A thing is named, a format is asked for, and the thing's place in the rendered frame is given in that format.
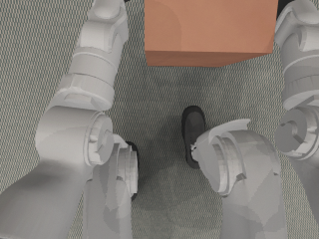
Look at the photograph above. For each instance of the robot right hand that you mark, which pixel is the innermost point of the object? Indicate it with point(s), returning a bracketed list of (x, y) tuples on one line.
[(281, 5)]

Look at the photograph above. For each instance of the right robot foot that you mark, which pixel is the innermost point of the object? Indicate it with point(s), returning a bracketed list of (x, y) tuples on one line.
[(192, 126)]

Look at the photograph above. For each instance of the robot left upper arm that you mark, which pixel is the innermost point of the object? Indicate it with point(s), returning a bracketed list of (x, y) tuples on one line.
[(43, 203)]

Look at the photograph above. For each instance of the robot right shin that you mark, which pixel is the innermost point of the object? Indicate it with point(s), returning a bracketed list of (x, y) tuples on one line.
[(203, 141)]

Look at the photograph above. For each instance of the left robot forearm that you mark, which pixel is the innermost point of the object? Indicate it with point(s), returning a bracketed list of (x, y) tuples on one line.
[(96, 59)]

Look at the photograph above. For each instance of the carton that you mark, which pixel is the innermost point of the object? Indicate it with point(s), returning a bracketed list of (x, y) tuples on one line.
[(208, 33)]

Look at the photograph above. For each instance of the robot right upper arm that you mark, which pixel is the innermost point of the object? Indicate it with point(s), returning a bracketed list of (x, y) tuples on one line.
[(297, 137)]

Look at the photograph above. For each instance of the right robot forearm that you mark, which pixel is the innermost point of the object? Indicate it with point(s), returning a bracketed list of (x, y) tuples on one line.
[(297, 35)]

